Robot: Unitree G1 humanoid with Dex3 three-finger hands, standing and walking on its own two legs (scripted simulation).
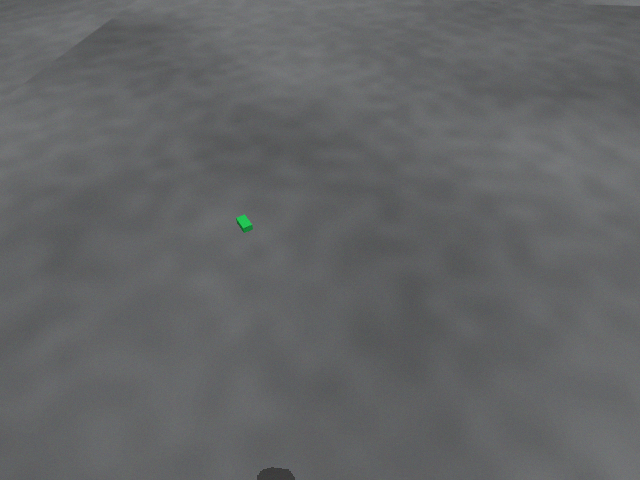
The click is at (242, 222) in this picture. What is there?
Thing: small box
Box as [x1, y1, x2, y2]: [236, 214, 252, 232]
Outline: 244,214 237,217 236,220 242,230 245,232 252,229 252,226
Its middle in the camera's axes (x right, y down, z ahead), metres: -0.35 -0.09 +1.76
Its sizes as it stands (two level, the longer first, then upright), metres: 0.079 0.044 0.030
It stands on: the floor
